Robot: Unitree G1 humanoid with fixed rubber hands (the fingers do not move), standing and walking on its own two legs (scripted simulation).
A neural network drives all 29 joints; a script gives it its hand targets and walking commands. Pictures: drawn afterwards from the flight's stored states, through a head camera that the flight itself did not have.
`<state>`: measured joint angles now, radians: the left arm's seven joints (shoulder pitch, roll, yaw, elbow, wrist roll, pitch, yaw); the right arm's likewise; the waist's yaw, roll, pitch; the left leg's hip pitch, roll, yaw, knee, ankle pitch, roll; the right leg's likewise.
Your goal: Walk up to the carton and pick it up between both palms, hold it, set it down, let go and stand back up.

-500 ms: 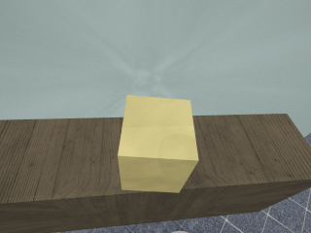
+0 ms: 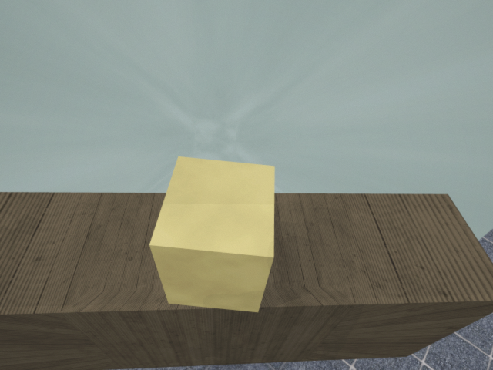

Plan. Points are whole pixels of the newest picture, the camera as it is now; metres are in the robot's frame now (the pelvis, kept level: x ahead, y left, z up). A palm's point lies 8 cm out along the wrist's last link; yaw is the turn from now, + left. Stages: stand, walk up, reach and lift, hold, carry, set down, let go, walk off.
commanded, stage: walk up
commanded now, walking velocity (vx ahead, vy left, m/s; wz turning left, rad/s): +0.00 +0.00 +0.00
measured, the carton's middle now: (219, 237) +0.41 +0.06 -0.08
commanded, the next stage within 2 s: none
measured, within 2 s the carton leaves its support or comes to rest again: neither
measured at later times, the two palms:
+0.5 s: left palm out of the picture -0.05 +0.26 -0.13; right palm out of the picture -0.01 -0.22 -0.15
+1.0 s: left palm out of the picture -0.02 +0.34 -0.16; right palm out of the picture +0.02 -0.09 -0.15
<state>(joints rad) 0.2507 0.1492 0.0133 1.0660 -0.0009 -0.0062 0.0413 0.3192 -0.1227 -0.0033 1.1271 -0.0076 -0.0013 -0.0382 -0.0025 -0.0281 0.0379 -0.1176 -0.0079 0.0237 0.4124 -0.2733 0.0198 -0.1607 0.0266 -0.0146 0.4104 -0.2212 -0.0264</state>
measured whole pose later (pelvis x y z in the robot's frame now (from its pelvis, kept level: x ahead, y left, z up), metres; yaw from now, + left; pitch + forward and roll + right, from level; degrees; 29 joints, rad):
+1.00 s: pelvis -0.01 +0.13 -0.01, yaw -1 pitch -1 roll +2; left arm 0.29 0.15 0.02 1.11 0.00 0.02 0.04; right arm 0.24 -0.12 0.00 1.06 -0.02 -0.01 -0.04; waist 0.02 -0.05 0.04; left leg -0.23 -0.04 0.05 0.47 -0.23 0.03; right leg -0.18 -0.01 -0.02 0.51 -0.32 -0.02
